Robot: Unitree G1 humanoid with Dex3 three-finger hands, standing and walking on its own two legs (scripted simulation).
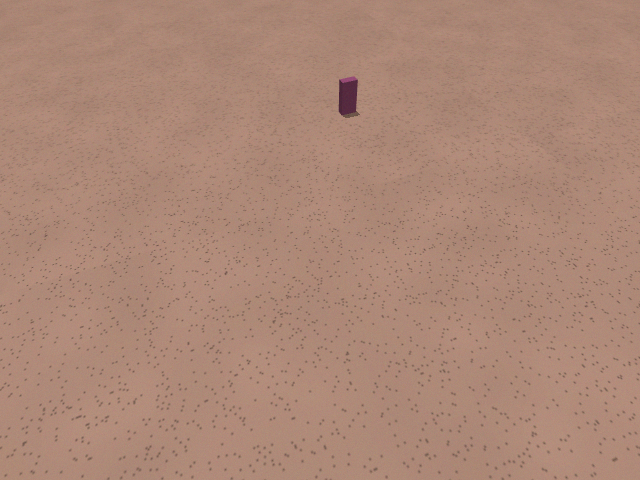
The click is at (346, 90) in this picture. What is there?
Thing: carton on end
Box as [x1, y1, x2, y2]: [339, 76, 357, 114]
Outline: 354,76 339,79 339,112 341,114 355,111 357,79
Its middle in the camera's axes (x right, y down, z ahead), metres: +0.16 -0.82 +2.22
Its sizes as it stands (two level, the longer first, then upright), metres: 0.092 0.044 0.199
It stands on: the floor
